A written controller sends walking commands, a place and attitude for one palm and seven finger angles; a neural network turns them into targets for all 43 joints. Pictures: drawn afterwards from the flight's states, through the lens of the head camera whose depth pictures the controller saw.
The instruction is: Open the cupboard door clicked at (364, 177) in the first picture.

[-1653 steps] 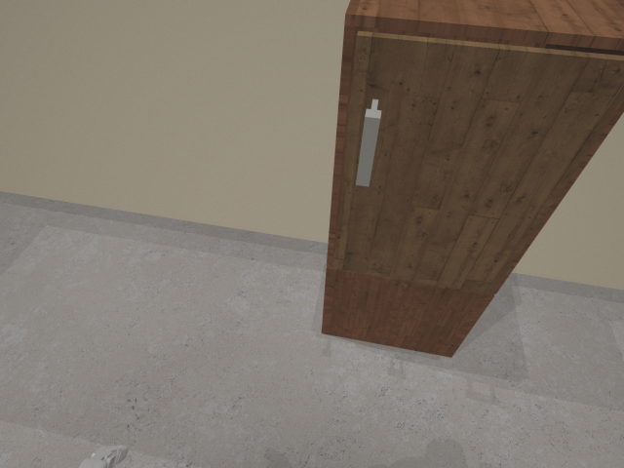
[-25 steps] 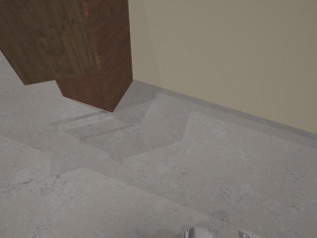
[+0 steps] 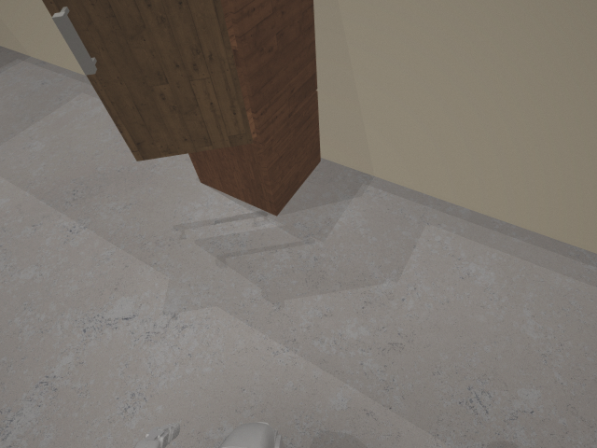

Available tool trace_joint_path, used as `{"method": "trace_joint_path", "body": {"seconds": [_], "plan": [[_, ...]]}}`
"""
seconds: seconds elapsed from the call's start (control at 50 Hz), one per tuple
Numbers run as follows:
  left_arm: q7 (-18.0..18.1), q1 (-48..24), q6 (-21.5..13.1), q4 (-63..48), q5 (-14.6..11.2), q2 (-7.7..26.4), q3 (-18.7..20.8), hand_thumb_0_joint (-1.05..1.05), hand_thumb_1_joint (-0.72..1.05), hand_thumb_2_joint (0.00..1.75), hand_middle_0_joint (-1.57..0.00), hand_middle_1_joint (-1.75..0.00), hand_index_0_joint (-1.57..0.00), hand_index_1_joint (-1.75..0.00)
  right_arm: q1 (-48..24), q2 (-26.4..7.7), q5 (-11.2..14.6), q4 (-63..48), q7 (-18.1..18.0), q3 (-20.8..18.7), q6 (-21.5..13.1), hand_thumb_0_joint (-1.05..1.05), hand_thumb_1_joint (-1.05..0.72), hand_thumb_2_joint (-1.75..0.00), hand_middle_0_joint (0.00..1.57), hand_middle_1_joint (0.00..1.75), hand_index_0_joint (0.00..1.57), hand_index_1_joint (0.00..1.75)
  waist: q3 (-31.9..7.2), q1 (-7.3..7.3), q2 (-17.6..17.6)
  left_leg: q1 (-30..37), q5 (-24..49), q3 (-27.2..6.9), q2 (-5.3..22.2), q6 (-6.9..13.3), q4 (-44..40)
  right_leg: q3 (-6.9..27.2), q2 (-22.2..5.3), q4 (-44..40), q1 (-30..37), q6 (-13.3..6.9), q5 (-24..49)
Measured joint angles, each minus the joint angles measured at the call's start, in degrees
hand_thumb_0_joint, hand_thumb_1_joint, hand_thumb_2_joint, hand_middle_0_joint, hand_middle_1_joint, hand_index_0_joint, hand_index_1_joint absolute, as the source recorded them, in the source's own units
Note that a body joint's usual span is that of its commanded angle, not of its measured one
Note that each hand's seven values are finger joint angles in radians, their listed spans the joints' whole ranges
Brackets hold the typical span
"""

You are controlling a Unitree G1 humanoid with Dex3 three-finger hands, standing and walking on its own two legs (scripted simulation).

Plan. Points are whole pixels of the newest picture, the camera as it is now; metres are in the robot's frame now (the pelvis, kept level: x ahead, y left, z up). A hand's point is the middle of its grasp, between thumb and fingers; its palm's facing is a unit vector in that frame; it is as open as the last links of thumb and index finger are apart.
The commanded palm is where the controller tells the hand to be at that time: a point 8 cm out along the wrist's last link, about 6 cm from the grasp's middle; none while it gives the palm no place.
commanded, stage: turn to face it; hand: left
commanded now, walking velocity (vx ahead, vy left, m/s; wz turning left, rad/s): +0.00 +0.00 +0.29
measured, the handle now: (78, 41) +1.00 +0.57 +0.08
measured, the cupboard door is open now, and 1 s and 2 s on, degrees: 40 40 40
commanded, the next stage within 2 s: take the last steps up to it in 0.10 s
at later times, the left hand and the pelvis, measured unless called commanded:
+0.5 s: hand out of the picture -0.04 +0.25 -0.18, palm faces +0.26 -0.95 -0.19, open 7.4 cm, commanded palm none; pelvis +0.01 +0.06 +0.00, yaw +10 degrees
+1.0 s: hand (160, 364) +0.28 +0.27 -0.16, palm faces +0.21 -0.96 -0.18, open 7.4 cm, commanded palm none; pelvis +0.18 +0.08 -0.02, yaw +13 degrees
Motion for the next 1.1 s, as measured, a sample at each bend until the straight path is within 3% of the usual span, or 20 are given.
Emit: {"method": "trace_joint_path", "body": {"seconds": [0.14,0.3,0.34,0.36,0.4,0.46,0.54,0.64,0.78,0.88,0.92,0.98,1.02,1.1], "plan": [[0.1,4.3,-1.0,1.9,0.3,0.1,0.5,0.0,0.92,0.9,-0.2,-0.3,-0.2,-0.3,-2.9,0.2,0.1,0.8,-0.1,0.6,0.3,0.01,-0.91,-0.9,0.19,0.3,0.2,0.3,0.0,2.17,-1.8,2.8,-0.1,0.7,3.2,-0.8,-6.1,-4.3,-1.7,-1.5,1.8,0.0,0.0],[-0.4,9.5,-0.7,5.8,1.0,2.2,1.3,0.0,0.91,0.9,-0.2,-0.3,-0.2,-0.3,-7.9,1.6,0.4,-0.1,-0.2,2.2,-1.3,0.01,-0.91,-0.9,0.19,0.3,0.2,0.3,0.2,5.61,-4.0,11.5,-1.0,5.5,2.1,1.1,-25.9,-7.4,-3.7,2.3,1.1,2.0,-2.3],[-0.8,11.0,-0.3,7.0,0.7,2.9,1.7,0.0,0.91,0.9,-0.2,-0.3,-0.2,-0.3,-8.0,2.1,0.2,-0.9,0.1,2.7,-2.5,0.01,-0.91,-0.9,0.19,0.3,0.2,0.3,-0.6,5.8,-4.6,15.1,2.9,6.8,1.4,2.6,-33.7,-8.0,-4.4,5.2,0.0,3.0,-3.9],[-1.1,11.3,0.1,7.6,0.5,3.5,2.0,0.0,0.91,0.9,-0.2,-0.3,-0.2,-0.3,-8.0,2.6,0.0,-1.2,0.1,2.8,-3.2,0.01,-0.91,-0.9,0.19,0.3,0.2,0.3,-0.6,5.79,-5.5,15.1,4.7,7.0,0.7,4.6,-34.0,-7.2,-5.1,8.3,-1.2,3.3,-5.8],[-1.3,11.1,1.5,8.7,0.7,4.0,2.2,0.0,0.91,0.9,-0.2,-0.3,-0.2,-0.3,-7.4,3.3,-0.4,-1.8,0.0,3.3,-4.0,0.01,-0.91,-0.9,0.19,0.3,0.2,0.3,-0.6,6.17,-6.3,15.1,4.2,7.3,-0.1,7.0,-32.8,-3.0,-4.5,19.1,-5.7,3.2,-11.7],[-1.9,10.0,2.3,9.5,1.1,3.7,2.2,0.01,0.91,0.9,-0.2,-0.29,-0.2,-0.3,-4.6,4.0,-0.4,-1.9,-0.9,3.9,-4.8,0.01,-0.91,-0.9,0.2,0.3,0.2,0.3,-1.5,5.82,-5.7,17.6,4.7,6.9,-0.7,7.9,-36.3,0.7,-3.4,31.8,-12.5,3.0,-9.2],[-2.5,7.7,1.3,8.4,1.1,2.9,1.9,0.01,0.91,0.9,-0.2,-0.29,-0.2,-0.3,0.1,4.6,0.0,0.0,-1.6,4.3,-5.8,0.01,-0.92,-0.9,0.2,0.3,0.2,0.3,-2.2,5.09,-4.6,21.9,7.5,5.8,-1.9,8.8,-43.5,3.1,-3.5,36.5,-18.5,3.4,-1.4],[-2.4,4.5,0.5,7.1,1.0,2.3,1.7,0.0,0.91,0.9,-0.2,-0.29,-0.2,-0.3,6.2,5.0,0.2,3.3,-1.8,4.4,-6.6,0.01,-0.93,-0.9,0.2,0.3,0.2,0.3,-2.7,3.9,-4.4,26.6,8.7,5.2,-3.3,9.5,-49.4,3.7,-3.8,34.1,-22.1,4.1,3.9],[-2.4,-0.6,0.4,6.2,0.7,1.2,1.0,0.0,0.91,0.9,-0.19,-0.29,-0.2,-0.3,13.7,6.2,-0.2,7.2,-2.3,4.7,-7.2,0.01,-0.92,-0.9,0.2,0.3,0.2,0.3,-2.5,0.88,-3.6,31.4,6.3,4.6,-4.5,9.5,-52.2,2.0,-2.8,22.5,-21.0,3.2,4.8],[-2.4,-4.1,-0.5,4.5,0.4,-0.1,0.3,0.0,0.91,0.9,-0.19,-0.29,-0.2,-0.3,17.2,6.5,-0.5,9.9,-2.4,5.0,-7.2,0.01,-0.91,-0.9,0.2,0.3,0.2,0.3,-1.8,-0.75,-2.1,33.8,1.5,4.3,-4.2,8.6,-49.9,0.4,-0.3,12.3,-16.3,0.9,2.7],[-2.4,-4.8,-1.8,3.5,0.4,-0.6,0.2,0.0,0.91,0.9,-0.2,-0.29,-0.2,-0.3,18.2,6.9,-0.1,11.1,-2.3,4.9,-7.0,0.01,-0.91,-0.9,0.2,0.3,0.2,0.3,-1.4,-0.56,-1.4,32.5,-2.6,4.2,-3.4,7.9,-43.3,-0.5,1.1,7.5,-12.4,-0.5,4.4],[-1.9,-4.6,-3.8,2.9,0.1,-1.5,0.2,0.0,0.91,0.9,-0.2,-0.29,-0.2,-0.3,16.7,7.3,0.6,11.8,-1.8,4.4,-6.0,0.01,-0.91,-0.9,0.2,0.3,0.2,0.3,0.0,-0.26,-0.5,21.1,-4.0,3.1,-1.8,6.3,-15.2,-2.4,1.5,9.0,-9.6,-2.2,1.3],[-1.4,-2.9,-4.2,3.5,-0.1,-2.0,0.3,0.0,0.91,0.9,-0.2,-0.3,-0.2,-0.3,14.5,7.0,0.4,11.2,-1.5,3.8,-5.3,0.01,-0.91,-0.9,0.2,0.3,0.2,0.3,-0.1,0.35,-0.7,13.5,-0.7,3.2,-0.1,5.6,-3.0,-2.9,1.6,6.1,-6.3,-1.9,1.0],[0.3,1.5,-5.4,5.3,-1.1,-1.6,2.4,-0.03,0.95,0.9,-0.2,-0.3,-0.2,-0.3,8.8,6.2,-0.2,7.9,-1.1,2.9,-4.9,0.01,-0.91,-0.9,0.2,0.3,0.2,0.3,-1.0,1.23,-1.1,1.9,6.9,2.5,4.7,3.6,-1.3,-3.3,2.1,-2.1,-0.7,-1.6,3.0]]}}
